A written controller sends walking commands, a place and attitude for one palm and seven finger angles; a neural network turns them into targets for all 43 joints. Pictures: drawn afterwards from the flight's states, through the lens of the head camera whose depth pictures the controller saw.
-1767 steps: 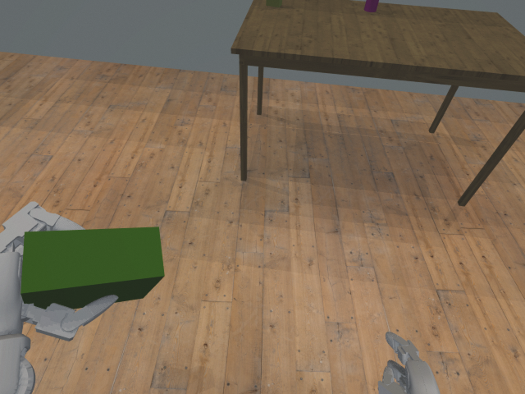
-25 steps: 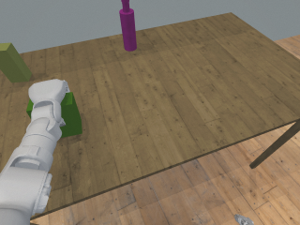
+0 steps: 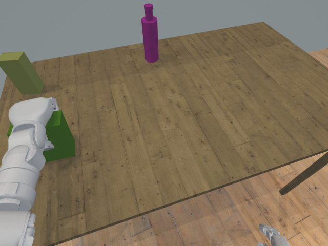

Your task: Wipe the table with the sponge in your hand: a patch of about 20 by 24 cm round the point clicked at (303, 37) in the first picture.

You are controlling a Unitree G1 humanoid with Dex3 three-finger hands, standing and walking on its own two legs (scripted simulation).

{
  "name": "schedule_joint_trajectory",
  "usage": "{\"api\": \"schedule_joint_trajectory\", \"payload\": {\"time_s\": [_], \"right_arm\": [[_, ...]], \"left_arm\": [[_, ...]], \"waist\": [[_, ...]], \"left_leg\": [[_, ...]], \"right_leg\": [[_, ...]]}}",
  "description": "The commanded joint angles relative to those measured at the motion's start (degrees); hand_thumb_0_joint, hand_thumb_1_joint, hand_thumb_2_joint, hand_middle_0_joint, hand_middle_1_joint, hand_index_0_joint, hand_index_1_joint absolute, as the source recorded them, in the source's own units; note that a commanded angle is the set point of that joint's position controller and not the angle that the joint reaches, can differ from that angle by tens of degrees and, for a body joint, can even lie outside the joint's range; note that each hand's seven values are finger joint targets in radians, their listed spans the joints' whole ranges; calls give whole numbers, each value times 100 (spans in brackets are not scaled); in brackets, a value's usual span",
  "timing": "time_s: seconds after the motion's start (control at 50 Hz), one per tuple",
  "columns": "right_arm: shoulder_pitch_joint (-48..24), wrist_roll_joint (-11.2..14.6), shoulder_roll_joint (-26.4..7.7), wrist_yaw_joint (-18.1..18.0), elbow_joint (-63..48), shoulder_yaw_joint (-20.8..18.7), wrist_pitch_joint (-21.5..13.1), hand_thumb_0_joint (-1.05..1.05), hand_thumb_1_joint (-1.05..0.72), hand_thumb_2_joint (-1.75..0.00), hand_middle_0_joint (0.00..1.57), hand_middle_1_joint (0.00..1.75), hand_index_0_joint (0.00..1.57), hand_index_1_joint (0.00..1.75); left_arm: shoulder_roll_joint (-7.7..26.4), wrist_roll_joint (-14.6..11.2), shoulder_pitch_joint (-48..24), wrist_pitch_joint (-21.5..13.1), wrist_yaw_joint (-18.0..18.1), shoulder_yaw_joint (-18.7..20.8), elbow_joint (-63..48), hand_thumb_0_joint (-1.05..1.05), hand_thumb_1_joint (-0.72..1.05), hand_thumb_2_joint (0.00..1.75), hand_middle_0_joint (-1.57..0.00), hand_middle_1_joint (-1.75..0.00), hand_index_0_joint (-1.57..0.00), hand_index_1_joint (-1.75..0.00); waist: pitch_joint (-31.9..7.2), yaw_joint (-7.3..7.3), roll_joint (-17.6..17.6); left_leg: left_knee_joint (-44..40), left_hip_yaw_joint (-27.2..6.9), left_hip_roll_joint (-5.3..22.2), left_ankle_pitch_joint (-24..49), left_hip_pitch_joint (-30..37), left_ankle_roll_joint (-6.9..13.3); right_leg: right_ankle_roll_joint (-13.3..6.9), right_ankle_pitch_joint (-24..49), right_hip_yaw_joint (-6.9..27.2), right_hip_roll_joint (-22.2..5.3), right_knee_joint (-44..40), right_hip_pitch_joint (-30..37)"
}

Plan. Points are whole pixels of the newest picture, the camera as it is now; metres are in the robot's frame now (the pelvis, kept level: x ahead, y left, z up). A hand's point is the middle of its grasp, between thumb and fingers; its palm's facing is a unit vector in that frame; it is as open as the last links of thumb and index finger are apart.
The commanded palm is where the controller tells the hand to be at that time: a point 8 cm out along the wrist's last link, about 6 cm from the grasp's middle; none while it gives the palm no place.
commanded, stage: wipe back along the first lane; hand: left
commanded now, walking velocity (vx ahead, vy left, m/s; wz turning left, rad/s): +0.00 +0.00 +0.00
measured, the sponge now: (48, 143) +0.36 +0.35 +0.01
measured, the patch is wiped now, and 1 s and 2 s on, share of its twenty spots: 0.95 0.95 0.95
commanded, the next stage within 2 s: lift the sponge slowly off the table in 1.72 s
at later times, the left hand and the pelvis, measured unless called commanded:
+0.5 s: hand (31, 141) +0.33 +0.36 +0.06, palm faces -0.03 -0.05 -1.00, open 10.1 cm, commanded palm +0.29 +0.34 +0.10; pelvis +0.00 +0.02 +0.00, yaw +1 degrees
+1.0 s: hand (35, 159) +0.29 +0.32 +0.06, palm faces +0.02 -0.05 -1.00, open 10.2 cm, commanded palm +0.24 +0.31 +0.09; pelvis +0.00 +0.01 +0.00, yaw +1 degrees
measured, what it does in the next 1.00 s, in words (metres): stands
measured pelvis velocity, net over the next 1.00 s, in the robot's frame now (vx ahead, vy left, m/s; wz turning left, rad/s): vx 0.00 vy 0.01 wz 0.02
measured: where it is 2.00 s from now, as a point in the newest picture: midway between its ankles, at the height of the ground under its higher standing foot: outside the picture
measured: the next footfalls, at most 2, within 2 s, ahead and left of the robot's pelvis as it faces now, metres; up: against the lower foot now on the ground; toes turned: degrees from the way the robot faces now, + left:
none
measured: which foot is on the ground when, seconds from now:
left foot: down 0.00-1.00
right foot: down 0.00-1.00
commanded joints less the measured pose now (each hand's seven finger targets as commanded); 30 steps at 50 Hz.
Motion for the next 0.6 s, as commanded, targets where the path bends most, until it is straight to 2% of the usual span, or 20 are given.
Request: {"api": "schedule_joint_trajectory", "payload": {"time_s": [0.0, 0.02, 0.04, 0.08, 0.12, 0.14, 0.18, 0.2, 0.22, 0.26, 0.3, 0.34, 0.36, 0.38, 0.4, 0.44, 0.52, 0.54, 0.56, 0.58], "right_arm": [[-215, -26, -819, -27, -704, -281, -194, 0, -90, -90, 20, 30, 20, 30], [-230, -44, -826, -24, -698, -278, -189, 0, -90, -90, 20, 30, 20, 30], [-277, -51, -832, -19, -725, -278, -188, 0, -90, -90, 20, 30, 20, 30], [-223, -64, -829, -11, -697, -278, -174, 0, -90, -90, 20, 30, 20, 30], [-316, -64, -789, 35, -755, -286, -187, 0, -90, -90, 20, 30, 20, 30], [-384, -75, -777, 52, -818, -304, -212, 0, -90, -90, 20, 30, 20, 30], [-356, -76, -763, 91, -816, -317, -225, 0, -90, -90, 20, 30, 20, 30], [-370, -72, -760, 105, -832, -319, -223, 0, -90, -90, 20, 30, 20, 30], [-385, -74, -778, 109, -831, -306, -214, 0, -90, -90, 20, 30, 20, 30], [-432, -70, -800, 99, -833, -296, -205, 0, -90, -90, 20, 30, 20, 30], [-513, -73, -758, 103, -863, -282, -214, 0, -90, -90, 20, 30, 20, 30], [-599, -78, -757, 109, -876, -261, -226, 0, -90, -90, 20, 30, 20, 30], [-562, -83, -745, 120, -872, -263, -226, 0, -90, -90, 20, 30, 20, 30], [-595, -70, -698, 138, -886, -249, -238, 0, -90, -90, 20, 30, 20, 30], [-628, -77, -704, 153, -887, -236, -244, 0, -90, -90, 20, 30, 20, 30], [-711, -89, -728, 150, -922, -221, -253, 0, -90, -90, 20, 30, 20, 30], [-786, -90, -661, 171, -952, -186, -269, 0, -90, -90, 20, 30, 20, 30], [-812, -90, -690, 176, -971, -180, -271, 0, -90, -90, 20, 30, 20, 30], [-809, -93, -670, 169, -990, -168, -275, 0, -90, -90, 20, 30, 20, 30], [-811, -87, -648, 165, -973, -155, -288, 0, -90, -90, 20, 30, 20, 30]], "left_arm": [[1905, 188, -1072, -33, 52, 519, -946, 0, 10, 130, -120, -160, -120, -160], [1948, 196, -1095, -66, 53, 542, -1027, 0, 10, 130, -120, -160, -120, -160], [2159, 162, -1030, -116, 44, 768, -1197, 0, 10, 130, -120, -160, -120, -160], [2116, 181, -929, -133, 62, 734, -1143, 0, 10, 130, -120, -160, -120, -160], [1764, 154, -668, -117, 53, 525, -1411, 0, 10, 130, -120, -160, -120, -160], [1679, 98, -617, -145, 37, 528, -1760, 0, 10, 130, -120, -160, -120, -160], [1465, 64, -193, -66, 48, 415, -1790, 0, 10, 130, -120, -160, -120, -160], [1329, 9, -43, -22, 37, 345, -1792, 0, 10, 130, -120, -160, -120, -160], [1353, -27, -3, 19, 38, 375, -1807, 0, 10, 130, -120, -160, -120, -160], [1356, -91, -32, 96, 30, 381, -1942, 0, 10, 130, -120, -160, -120, -160], [1083, -94, 12, 198, 34, 158, -2091, 0, 10, 130, -120, -160, -120, -160], [1111, -85, 42, 264, 38, 194, -2271, 0, 10, 130, -120, -160, -120, -160], [1004, -38, -14, 303, 38, 54, -2314, 0, 10, 130, -120, -160, -120, -160], [884, -46, 220, 344, 37, 8, -2242, 0, 10, 130, -120, -160, -120, -160], [773, -54, 288, 367, 27, -82, -2296, 0, 10, 130, -120, -160, -120, -160], [906, -118, 417, 378, 21, 87, -2467, 0, 10, 130, -120, -160, -120, -160], [423, -138, 674, 473, 5, -285, -2510, 0, 10, 130, -120, -160, -120, -160], [611, -176, 750, 486, 22, -75, -2610, 0, 10, 130, -120, -160, -120, -160], [381, -156, 716, 538, 11, -303, -2602, 0, 10, 130, -120, -160, -120, -160], [341, -144, 764, 574, 15, -326, -2475, 0, 10, 130, -120, -160, -120, -160]], "waist": [[-1675, 188, -55], [-1685, 184, -54], [-1765, 248, 94], [-1711, 217, -58], [-1633, 235, 129], [-1778, 263, 308], [-1767, 255, 193], [-1669, 239, 94], [-1593, 239, -26], [-1564, 221, 7], [-1518, 213, -39], [-1497, 242, 108], [-1546, 225, 216], [-1378, 252, 155], [-1382, 255, 136], [-1437, 298, 99], [-1173, 275, -92], [-1179, 319, -63], [-1171, 281, -88], [-1028, 277, -255]], "left_leg": [[-117, -192, 80, 2222, 697, -15], [-92, -177, 76, 2276, 706, -16], [-108, -207, 70, 2426, 725, -31], [-61, -197, 80, 2530, 704, -48], [-62, -251, 112, 2785, 832, -118], [-42, -301, 153, 3155, 1000, -144], [30, -345, 203, 3325, 1100, -194], [13, -352, 205, 3206, 1069, -201], [-18, -374, 204, 3061, 998, -209], [-64, -381, 192, 2878, 980, -197], [-103, -422, 212, 2806, 1017, -221], [-138, -521, 243, 2876, 1101, -270], [-120, -540, 261, 2889, 1167, -288], [-130, -572, 258, 2890, 1129, -312], [-145, -592, 274, 2854, 1126, -336], [-182, -599, 244, 2674, 1099, -319], [-229, -641, 254, 2402, 996, -338], [-283, -698, 272, 2311, 971, -346], [-267, -639, 239, 2206, 960, -309], [-280, -646, 242, 2081, 890, -312]], "right_leg": [[-362, 1969, 109, -105, -5, 1087], [-363, 2088, 139, -111, 2, 1115], [-396, 2215, 175, -117, 27, 1206], [-366, 2289, 110, -112, 60, 1176], [-372, 2227, 71, -106, 61, 1011], [-391, 2287, 93, -107, 71, 1008], [-360, 2165, 15, -80, 82, 906], [-350, 2069, 10, -75, 44, 860], [-353, 1982, -3, -65, 34, 853], [-367, 1822, -31, -56, 19, 858], [-354, 1652, -55, -64, -3, 782], [-381, 1451, -51, -45, 1, 715], [-381, 1329, -109, -39, 9, 671], [-384, 1249, -123, -34, 1, 621], [-382, 1211, -130, -35, 4, 614], [-410, 1214, -39, -21, -12, 753], [-389, 1035, -72, -24, -24, 644], [-408, 928, -43, -13, -17, 697], [-400, 921, -89, -10, -31, 697], [-400, 877, -79, -14, -39, 643]]}}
